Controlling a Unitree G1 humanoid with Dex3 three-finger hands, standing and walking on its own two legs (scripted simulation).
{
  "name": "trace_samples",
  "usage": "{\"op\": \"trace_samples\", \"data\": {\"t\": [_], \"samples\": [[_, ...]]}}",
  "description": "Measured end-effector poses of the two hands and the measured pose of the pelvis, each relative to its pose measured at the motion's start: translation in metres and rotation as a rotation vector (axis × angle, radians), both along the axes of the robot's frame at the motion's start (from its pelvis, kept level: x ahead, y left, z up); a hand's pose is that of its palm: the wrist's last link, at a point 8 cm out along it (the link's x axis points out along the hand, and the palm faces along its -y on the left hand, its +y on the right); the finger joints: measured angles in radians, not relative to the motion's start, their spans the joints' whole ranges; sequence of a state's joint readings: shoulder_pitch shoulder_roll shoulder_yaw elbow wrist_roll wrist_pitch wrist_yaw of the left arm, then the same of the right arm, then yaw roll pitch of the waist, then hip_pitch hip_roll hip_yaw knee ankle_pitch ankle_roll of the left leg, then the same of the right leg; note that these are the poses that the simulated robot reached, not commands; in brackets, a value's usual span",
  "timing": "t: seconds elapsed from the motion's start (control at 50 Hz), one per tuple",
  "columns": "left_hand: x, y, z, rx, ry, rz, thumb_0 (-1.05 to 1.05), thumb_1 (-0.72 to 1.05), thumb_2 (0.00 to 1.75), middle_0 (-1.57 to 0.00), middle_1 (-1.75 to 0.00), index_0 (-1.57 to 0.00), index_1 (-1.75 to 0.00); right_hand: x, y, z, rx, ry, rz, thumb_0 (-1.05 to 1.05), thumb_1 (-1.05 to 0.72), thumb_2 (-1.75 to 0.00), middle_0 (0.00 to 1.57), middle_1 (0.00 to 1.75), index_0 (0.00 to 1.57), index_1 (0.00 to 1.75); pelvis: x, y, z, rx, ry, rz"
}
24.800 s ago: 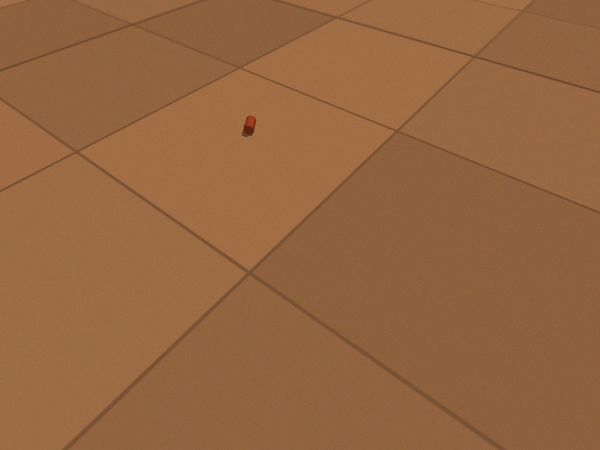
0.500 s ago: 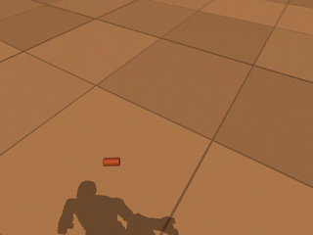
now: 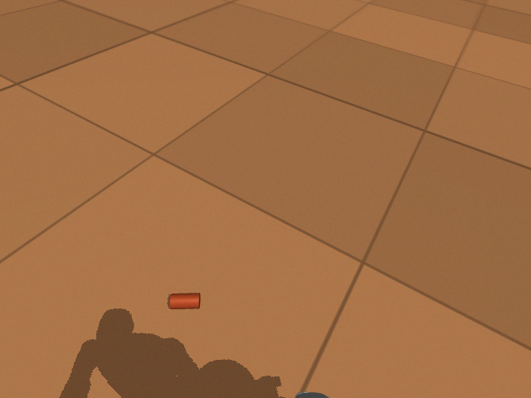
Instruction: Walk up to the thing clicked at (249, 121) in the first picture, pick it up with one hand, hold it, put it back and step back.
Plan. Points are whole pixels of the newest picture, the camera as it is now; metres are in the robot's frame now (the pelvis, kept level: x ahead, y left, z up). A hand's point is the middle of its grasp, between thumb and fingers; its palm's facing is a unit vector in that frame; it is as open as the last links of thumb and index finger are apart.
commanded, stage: walk up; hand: left
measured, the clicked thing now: (185, 301) +0.63 +0.23 -0.75
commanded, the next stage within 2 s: none
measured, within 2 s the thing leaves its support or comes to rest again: neither
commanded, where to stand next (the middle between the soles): +0.24 -0.04 m, yaw +0 degrees
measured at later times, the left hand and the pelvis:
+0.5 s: hand (135, 344) +0.26 +0.21 -0.13, palm faces -0.07 -0.92 -0.38, open 7.4 cm; pelvis +0.16 -0.04 +0.00, yaw -3 degrees
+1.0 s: hand (129, 368) +0.23 +0.22 -0.17, palm faces -0.06 -0.91 -0.40, open 7.4 cm; pelvis +0.16 -0.04 -0.02, yaw -3 degrees
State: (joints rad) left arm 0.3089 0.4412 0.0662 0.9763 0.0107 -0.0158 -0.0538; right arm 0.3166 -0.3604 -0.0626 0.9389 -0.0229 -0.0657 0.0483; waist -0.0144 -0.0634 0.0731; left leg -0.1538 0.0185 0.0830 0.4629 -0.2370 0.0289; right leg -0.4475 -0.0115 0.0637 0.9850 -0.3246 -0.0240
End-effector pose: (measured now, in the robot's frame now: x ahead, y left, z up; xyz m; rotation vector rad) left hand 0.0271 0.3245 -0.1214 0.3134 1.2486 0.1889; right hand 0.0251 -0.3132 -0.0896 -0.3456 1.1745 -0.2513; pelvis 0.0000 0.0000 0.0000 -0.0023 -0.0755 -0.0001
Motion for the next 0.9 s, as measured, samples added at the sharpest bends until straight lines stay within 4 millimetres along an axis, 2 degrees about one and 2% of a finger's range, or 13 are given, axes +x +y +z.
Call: {"op": "trace_samples", "data": {"t": [0.08, 0.18, 0.28, 0.36, 0.44, 0.52, 0.62, 0.7, 0.8, 0.9], "samples": [[0.041, -0.002, 0.010, 0.008, -0.015, -0.035, 0.00, 0.90, 0.89, -0.20, -0.30, -0.20, -0.30, 0.015, 0.001, -0.005, 0.021, 0.007, -0.012, 0.01, -0.90, -0.90, 0.21, 0.30, 0.20, 0.30, 0.027, -0.001, 0.002, 0.010, 0.001, -0.016], [0.102, -0.015, 0.018, 0.030, -0.045, -0.078, 0.00, 0.90, 0.89, -0.20, -0.30, -0.20, -0.30, 0.044, -0.012, -0.020, 0.046, 0.018, -0.023, 0.01, -0.90, -0.90, 0.21, 0.30, 0.21, 0.30, 0.066, -0.011, -0.004, 0.027, 0.013, -0.035], [0.169, -0.039, 0.021, 0.068, -0.129, -0.101, 0.00, 0.90, 0.89, -0.20, -0.30, -0.20, -0.30, 0.086, -0.033, -0.045, 0.063, 0.034, -0.032, 0.01, -0.90, -0.90, 0.21, 0.30, 0.20, 0.30, 0.108, -0.032, -0.018, 0.000, 0.017, -0.032], [0.203, -0.059, 0.030, 0.057, -0.206, -0.089, 0.00, 0.90, 0.89, -0.20, -0.30, -0.20, -0.30, 0.127, -0.034, -0.043, 0.078, 0.034, 0.001, 0.01, -0.90, -0.90, 0.21, 0.30, 0.20, 0.30, 0.132, -0.042, -0.012, 0.032, 0.012, -0.039], [0.218, -0.068, 0.033, 0.047, -0.193, -0.088, 0.00, 0.90, 0.89, -0.20, -0.30, -0.21, -0.30, 0.168, -0.037, -0.032, 0.075, -0.020, 0.013, 0.01, -0.91, -0.90, 0.21, 0.30, 0.20, 0.30, 0.153, -0.043, -0.004, 0.030, 0.017, -0.050], [0.230, -0.068, 0.023, 0.043, -0.152, -0.101, 0.00, 0.90, 0.89, -0.20, -0.30, -0.21, -0.30, 0.196, -0.038, -0.027, 0.047, -0.043, 0.015, 0.01, -0.91, -0.90, 0.21, 0.30, 0.20, 0.30, 0.168, -0.040, -0.006, 0.010, 0.027, -0.052], [0.249, -0.055, -0.006, 0.016, -0.142, -0.077, 0.00, 0.90, 0.89, -0.20, -0.30, -0.21, -0.30, 0.216, -0.032, -0.032, -0.008, -0.018, 0.021, 0.00, -0.91, -0.90, 0.21, 0.30, 0.20, 0.30, 0.183, -0.029, -0.023, -0.005, 0.021, -0.032], [0.259, -0.050, -0.020, -0.001, -0.116, -0.038, 0.00, 0.90, 0.89, -0.20, -0.30, -0.21, -0.30, 0.224, -0.021, -0.028, -0.018, -0.001, 0.034, 0.00, -0.91, -0.90, 0.21, 0.30, 0.20, 0.30, 0.184, -0.026, -0.023, 0.000, 0.024, -0.029], [0.254, -0.050, -0.021, -0.003, -0.076, -0.038, 0.00, 0.90, 0.89, -0.20, -0.30, -0.20, -0.30, 0.237, -0.021, -0.021, -0.025, -0.029, 0.050, 0.01, -0.90, -0.90, 0.21, 0.30, 0.20, 0.30, 0.178, -0.029, -0.019, -0.016, 0.049, -0.038], [0.233, -0.052, -0.018, 0.042, -0.054, -0.041, 0.00, 0.90, 0.89, -0.20, -0.30, -0.20, -0.30, 0.246, -0.034, -0.032, -0.009, -0.071, 0.062, 0.00, -0.90, -0.90, 0.21, 0.30, 0.20, 0.30, 0.167, -0.038, -0.026, -0.009, 0.050, -0.058]]}}
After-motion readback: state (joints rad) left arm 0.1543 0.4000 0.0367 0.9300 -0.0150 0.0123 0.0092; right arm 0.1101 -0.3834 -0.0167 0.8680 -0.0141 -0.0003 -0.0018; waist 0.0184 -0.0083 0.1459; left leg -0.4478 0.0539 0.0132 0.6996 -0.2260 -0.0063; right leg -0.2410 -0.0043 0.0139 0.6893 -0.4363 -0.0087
